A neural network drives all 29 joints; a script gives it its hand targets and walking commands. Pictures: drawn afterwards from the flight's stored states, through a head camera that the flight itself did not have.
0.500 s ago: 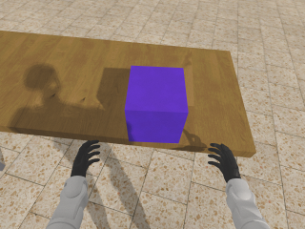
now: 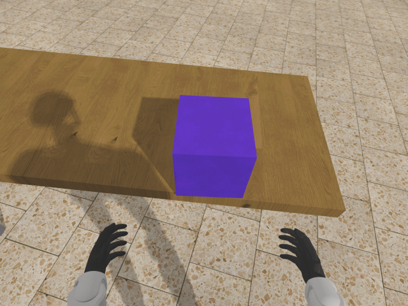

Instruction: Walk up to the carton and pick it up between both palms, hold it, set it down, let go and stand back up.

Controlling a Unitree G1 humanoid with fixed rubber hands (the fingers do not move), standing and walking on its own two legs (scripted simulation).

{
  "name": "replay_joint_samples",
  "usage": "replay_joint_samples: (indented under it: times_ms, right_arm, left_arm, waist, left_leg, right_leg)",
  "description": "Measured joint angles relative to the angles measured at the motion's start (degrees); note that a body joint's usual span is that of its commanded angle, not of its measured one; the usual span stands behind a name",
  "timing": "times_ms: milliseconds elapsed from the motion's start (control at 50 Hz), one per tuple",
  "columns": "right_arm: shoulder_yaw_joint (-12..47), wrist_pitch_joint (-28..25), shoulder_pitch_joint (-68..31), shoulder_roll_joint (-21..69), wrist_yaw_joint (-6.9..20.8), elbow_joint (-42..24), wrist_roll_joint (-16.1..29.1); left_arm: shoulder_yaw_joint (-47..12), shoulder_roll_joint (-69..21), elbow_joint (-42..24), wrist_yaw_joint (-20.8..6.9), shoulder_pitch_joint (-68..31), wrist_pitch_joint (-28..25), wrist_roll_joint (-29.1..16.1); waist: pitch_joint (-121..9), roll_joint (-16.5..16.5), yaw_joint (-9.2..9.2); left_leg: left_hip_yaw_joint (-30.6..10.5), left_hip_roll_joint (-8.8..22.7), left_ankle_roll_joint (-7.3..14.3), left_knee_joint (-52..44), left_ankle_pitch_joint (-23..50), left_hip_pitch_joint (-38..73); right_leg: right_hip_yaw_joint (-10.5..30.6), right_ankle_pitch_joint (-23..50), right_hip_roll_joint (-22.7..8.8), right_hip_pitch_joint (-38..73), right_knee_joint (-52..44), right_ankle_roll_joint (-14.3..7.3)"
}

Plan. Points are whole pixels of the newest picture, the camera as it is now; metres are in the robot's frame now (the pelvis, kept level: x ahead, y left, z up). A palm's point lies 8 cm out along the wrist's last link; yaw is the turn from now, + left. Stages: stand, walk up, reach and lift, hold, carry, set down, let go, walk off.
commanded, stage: set down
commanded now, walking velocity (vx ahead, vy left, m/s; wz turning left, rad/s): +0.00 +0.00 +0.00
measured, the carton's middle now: (211, 147) +0.46 -0.01 -0.01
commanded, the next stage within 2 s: let go in 0.62 s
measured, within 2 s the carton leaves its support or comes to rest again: neither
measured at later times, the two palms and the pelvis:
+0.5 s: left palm (86, 289) +0.15 +0.23 -0.08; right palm (313, 299) +0.14 -0.21 -0.08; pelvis +0.00 +0.01 +0.00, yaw -1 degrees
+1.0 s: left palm (85, 294) +0.15 +0.23 -0.09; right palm out of the picture +0.13 -0.22 -0.09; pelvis +0.00 +0.01 +0.00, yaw -1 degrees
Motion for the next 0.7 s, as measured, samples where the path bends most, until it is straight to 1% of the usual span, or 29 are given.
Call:
replay_joint_samples:
  times_ms: [220, 360, 420, 560, 700]
  right_arm:
    - [-1.2, 1.3, 2.0, 0.6, 0.6, 0.6, -2.0]
    - [-1.5, 2.6, 2.8, -0.1, 0.9, 2.8, -3.0]
    - [-2.0, 2.5, 3.8, -0.1, 1.1, 2.8, -3.4]
    - [-2.7, 3.9, 3.2, 0.0, 1.0, 5.1, -5.3]
    - [-3.1, 3.8, 3.4, 0.6, 0.9, 5.5, -6.1]
  left_arm:
    - [-0.7, 0.7, -0.2, 0.4, 1.5, 3.1, 0.4]
    - [-0.4, 0.6, 0.3, -0.4, 2.6, 6.9, 1.7]
    - [-0.4, 0.9, 0.0, -0.3, 3.4, 7.0, 1.8]
    - [-0.1, 1.7, 3.8, -1.3, 2.2, 9.3, 2.1]
    - [-0.1, 2.2, 3.0, -1.4, 2.6, 9.9, 2.5]
  waist:
    - [0.8, -0.2, 0.34]
    - [0.8, 0.1, 0.35]
    - [0.6, 0.2, 0.38]
    - [1.1, 0.3, 0.2]
    - [1.8, 0.3, 0.12]
  left_leg:
    - [0.6, -0.2, 0.5, 0.4, -0.3, 0.9]
    - [1.0, -0.3, 0.8, 0.2, -0.4, 1.9]
    - [1.0, -0.3, 0.9, 0.4, -0.5, 1.8]
    - [1.2, -0.4, 1.0, 0.6, -0.5, 1.9]
    - [1.2, -0.3, 0.9, 1.4, -0.7, 1.3]
  right_leg:
    - [0.7, 0.2, -0.2, 0.9, -0.1, 0.4]
    - [1.0, 0.6, -0.2, 2.0, -0.8, 0.7]
    - [1.1, 0.5, -0.3, 1.9, -0.6, 0.8]
    - [1.2, 0.3, -0.4, 1.8, 0.1, 0.8]
    - [1.3, 0.0, -0.4, 1.1, 1.0, 0.8]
